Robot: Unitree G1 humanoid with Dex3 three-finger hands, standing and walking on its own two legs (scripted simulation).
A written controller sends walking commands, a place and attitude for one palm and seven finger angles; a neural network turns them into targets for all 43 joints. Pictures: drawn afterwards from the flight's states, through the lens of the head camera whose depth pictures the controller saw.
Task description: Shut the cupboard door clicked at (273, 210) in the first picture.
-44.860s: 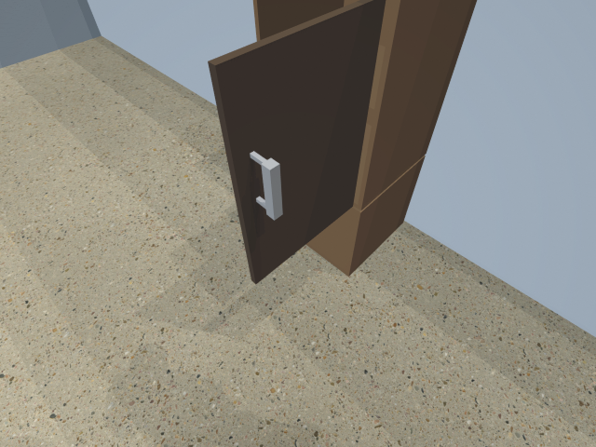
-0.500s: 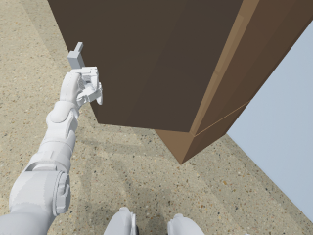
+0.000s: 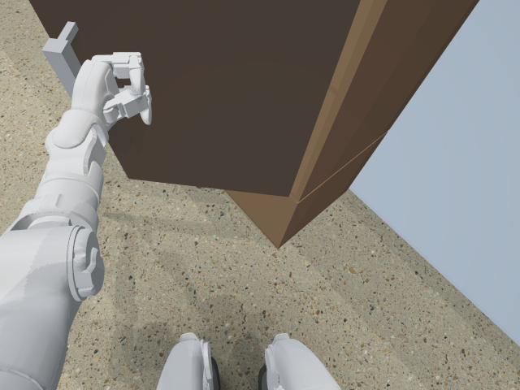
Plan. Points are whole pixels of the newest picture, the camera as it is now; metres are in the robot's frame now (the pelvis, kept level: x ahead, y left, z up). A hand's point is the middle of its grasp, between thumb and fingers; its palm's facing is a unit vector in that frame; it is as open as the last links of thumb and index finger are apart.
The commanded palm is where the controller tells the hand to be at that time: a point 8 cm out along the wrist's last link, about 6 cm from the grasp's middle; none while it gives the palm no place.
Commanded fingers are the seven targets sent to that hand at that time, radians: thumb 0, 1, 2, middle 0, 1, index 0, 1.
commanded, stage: push the door shut along its arc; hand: left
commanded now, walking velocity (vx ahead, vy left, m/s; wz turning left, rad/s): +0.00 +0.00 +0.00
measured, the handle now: (83, 76) +0.57 +0.20 +0.10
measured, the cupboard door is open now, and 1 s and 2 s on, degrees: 44 31 31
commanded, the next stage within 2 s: pull the fist back off the door in 0.68 s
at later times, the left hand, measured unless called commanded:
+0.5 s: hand (151, 86) +0.54 +0.11 +0.10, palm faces -0.33 -0.94 -0.02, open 3.4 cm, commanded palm +0.57 +0.12 +0.10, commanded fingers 0.00 0.90 0.90 -1.30 -1.50 -1.30 -1.50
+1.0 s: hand (175, 61) +0.59 +0.07 +0.10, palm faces +0.12 -0.99 +0.04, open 3.2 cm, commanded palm +0.56 +0.10 +0.10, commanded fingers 0.00 0.90 0.90 -1.30 -1.50 -1.30 -1.50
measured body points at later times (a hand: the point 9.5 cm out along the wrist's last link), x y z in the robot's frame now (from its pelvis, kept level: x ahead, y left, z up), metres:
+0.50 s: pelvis +0.01 -0.01 -0.01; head +0.15 +0.02 +0.42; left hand +0.56 +0.16 +0.11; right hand +0.01 -0.28 -0.11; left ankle +0.06 +0.09 -0.64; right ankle +0.01 -0.10 -0.64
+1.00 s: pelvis +0.00 -0.01 -0.02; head +0.16 +0.01 +0.40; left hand +0.58 +0.12 +0.10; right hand -0.05 -0.25 -0.12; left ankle +0.06 +0.09 -0.64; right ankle +0.01 -0.10 -0.64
